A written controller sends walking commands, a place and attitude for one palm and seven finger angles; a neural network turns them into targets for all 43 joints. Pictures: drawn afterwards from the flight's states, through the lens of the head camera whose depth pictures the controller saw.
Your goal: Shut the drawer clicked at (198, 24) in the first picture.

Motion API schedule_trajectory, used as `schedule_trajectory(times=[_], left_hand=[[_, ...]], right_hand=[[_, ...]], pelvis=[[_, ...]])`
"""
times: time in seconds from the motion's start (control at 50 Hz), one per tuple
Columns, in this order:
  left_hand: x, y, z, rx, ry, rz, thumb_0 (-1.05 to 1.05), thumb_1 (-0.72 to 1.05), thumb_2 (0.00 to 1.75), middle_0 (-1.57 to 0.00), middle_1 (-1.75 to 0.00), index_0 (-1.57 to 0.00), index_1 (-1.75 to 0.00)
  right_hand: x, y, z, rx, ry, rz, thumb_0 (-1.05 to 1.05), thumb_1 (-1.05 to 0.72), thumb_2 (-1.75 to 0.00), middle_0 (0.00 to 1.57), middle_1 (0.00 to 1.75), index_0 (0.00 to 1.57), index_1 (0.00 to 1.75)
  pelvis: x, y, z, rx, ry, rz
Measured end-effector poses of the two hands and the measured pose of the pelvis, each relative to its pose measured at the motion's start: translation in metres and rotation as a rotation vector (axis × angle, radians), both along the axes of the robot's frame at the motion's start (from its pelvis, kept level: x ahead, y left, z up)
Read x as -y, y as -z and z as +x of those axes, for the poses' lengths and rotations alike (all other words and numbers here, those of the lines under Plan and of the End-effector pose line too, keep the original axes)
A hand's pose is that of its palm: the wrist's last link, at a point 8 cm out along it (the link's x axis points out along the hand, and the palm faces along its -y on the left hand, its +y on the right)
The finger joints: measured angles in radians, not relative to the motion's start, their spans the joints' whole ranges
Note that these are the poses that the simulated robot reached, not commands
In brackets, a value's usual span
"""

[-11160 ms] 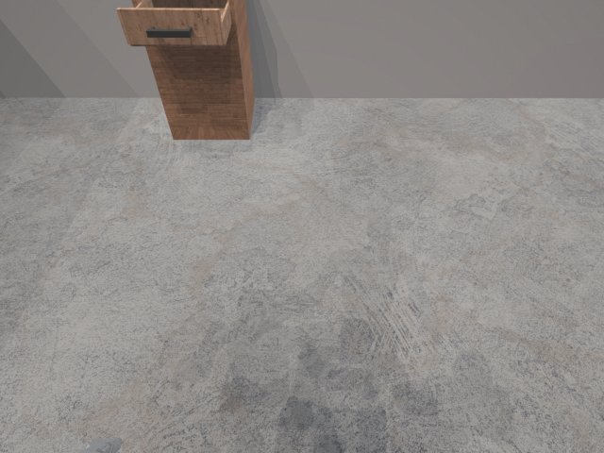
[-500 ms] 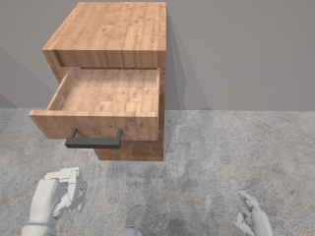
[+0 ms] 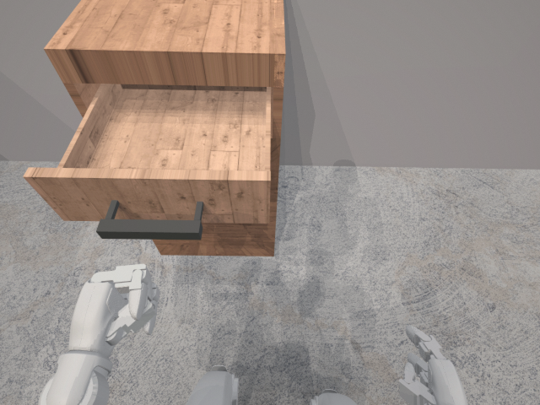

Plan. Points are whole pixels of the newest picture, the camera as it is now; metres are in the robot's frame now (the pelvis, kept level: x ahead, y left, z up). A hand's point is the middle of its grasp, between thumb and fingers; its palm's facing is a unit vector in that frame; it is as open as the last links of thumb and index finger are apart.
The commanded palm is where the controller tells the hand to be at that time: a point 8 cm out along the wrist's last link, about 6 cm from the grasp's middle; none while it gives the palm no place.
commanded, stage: bring the fist close to the handle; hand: left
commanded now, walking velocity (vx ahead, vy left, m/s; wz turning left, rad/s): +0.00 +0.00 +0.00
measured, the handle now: (154, 218) +0.40 +0.22 +0.00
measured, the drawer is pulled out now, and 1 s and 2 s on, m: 0.24 0.24 0.18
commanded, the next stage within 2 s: push the drawer shut in 0.88 s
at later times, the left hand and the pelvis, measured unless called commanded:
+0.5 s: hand (167, 285) +0.29 +0.17 +0.00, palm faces +0.00 -1.00 -0.03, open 3.3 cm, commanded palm +0.27 +0.22 +0.00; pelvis -0.01 +0.01 -0.03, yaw -1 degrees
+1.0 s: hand (168, 280) +0.30 +0.17 +0.00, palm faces +0.00 -1.00 -0.03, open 3.3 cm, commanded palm +0.28 +0.23 +0.00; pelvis -0.01 +0.01 -0.03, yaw -1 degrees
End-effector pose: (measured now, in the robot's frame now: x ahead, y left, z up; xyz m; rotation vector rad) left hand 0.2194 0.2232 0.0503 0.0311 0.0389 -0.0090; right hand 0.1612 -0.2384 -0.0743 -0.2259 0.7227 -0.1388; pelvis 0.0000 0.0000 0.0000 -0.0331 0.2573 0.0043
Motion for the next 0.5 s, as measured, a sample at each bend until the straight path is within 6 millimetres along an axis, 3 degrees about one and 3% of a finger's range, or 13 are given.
schedule_trajectory(times=[0.28, 0.5], left_hand=[[0.004, 0.027, 0.03, 0.019, 0.006, 0.001, 0.02, 0.9, 0.9, -1.4, -1.6, -1.4, -1.6], [-0.001, 0.05, 0.047, 0.017, -0.012, 0.001, 0.02, 0.9, 0.9, -1.4, -1.6, -1.4, -1.6]], right_hand=[[-0.008, 0.026, -0.015, -0.074, -0.009, 0.002, 0.02, -0.91, -0.89, 0.2, 0.3, 0.21, 0.3], [-0.002, 0.042, -0.025, -0.131, 0.003, -0.015, 0.02, -0.91, -0.89, 0.2, 0.3, 0.21, 0.3]], pelvis=[[-0.006, 0.019, -0.01, -0.053, 0.008, -0.008], [-0.007, 0.031, -0.014, -0.087, 0.015, -0.01]])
